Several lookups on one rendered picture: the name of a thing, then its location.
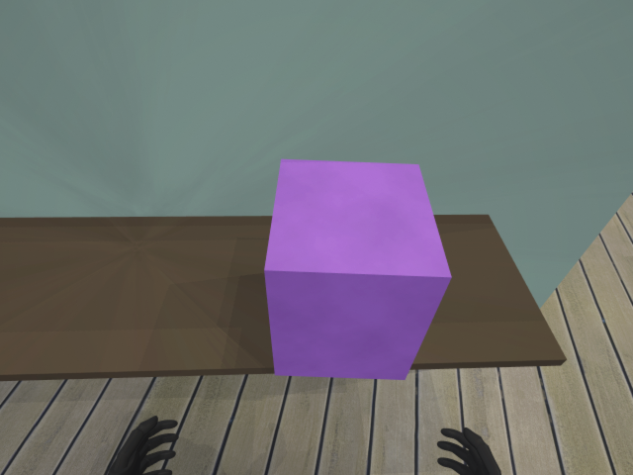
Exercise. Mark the carton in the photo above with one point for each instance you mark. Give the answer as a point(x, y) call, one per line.
point(355, 269)

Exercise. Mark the robot right hand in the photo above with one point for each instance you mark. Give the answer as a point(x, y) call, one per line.
point(479, 457)

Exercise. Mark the robot left hand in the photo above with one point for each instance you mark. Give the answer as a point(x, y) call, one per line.
point(132, 459)

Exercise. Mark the table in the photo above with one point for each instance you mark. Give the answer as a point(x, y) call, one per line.
point(126, 297)

